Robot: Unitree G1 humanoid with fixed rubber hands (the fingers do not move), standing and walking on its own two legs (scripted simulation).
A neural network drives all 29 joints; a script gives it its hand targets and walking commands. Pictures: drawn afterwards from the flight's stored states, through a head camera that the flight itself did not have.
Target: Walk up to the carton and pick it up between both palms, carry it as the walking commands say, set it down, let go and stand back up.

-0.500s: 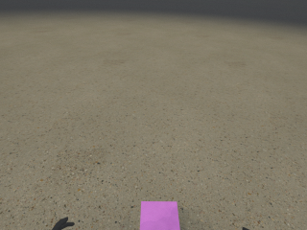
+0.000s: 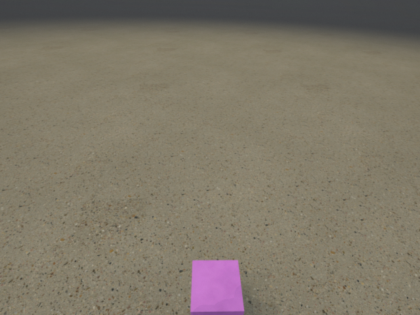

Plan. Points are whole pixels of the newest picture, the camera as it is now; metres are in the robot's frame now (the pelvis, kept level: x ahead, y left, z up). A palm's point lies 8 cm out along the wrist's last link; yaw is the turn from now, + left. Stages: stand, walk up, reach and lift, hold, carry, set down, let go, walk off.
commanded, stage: stand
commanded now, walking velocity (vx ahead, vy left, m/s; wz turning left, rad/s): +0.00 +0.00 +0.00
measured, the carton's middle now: (215, 299) +0.48 -0.03 -0.65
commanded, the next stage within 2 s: none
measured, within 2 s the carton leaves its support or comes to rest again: neither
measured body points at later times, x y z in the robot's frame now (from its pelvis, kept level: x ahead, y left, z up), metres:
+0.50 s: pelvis -0.16 -0.01 -0.04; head -0.25 +0.00 +0.40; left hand -0.12 +0.27 -0.18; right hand -0.17 -0.28 -0.18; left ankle +0.04 +0.08 -0.73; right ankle -0.05 -0.12 -0.69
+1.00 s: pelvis -0.36 +0.00 -0.05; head -0.44 +0.01 +0.39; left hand -0.32 +0.30 -0.19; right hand -0.35 -0.26 -0.19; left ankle -0.29 +0.16 -0.74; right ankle -0.29 -0.12 -0.74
